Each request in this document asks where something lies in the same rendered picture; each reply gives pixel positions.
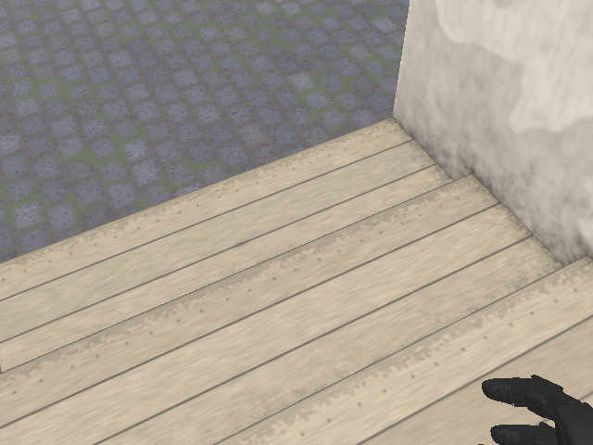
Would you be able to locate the stairs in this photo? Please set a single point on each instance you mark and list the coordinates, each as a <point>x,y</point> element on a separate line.
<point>188,321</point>

